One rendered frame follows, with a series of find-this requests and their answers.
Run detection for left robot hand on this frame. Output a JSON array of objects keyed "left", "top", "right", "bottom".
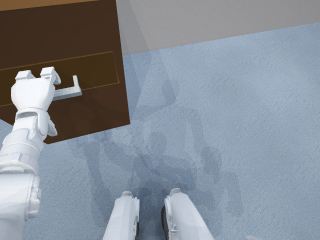
[{"left": 11, "top": 66, "right": 61, "bottom": 137}]

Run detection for drawer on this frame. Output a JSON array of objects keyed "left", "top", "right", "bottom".
[{"left": 0, "top": 51, "right": 118, "bottom": 106}]

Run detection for cabinet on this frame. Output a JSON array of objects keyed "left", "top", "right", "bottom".
[{"left": 0, "top": 0, "right": 130, "bottom": 144}]

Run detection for right robot shin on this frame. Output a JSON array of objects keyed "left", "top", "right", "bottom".
[{"left": 166, "top": 188, "right": 188, "bottom": 240}]

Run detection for handle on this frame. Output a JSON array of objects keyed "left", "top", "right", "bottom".
[{"left": 52, "top": 75, "right": 82, "bottom": 101}]

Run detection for robot right thigh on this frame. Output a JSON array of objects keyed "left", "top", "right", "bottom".
[{"left": 164, "top": 192, "right": 215, "bottom": 240}]

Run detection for robot left forearm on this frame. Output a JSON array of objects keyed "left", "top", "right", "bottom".
[{"left": 0, "top": 107, "right": 49, "bottom": 176}]

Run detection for left robot upper arm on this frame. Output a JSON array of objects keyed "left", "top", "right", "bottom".
[{"left": 0, "top": 173, "right": 42, "bottom": 240}]

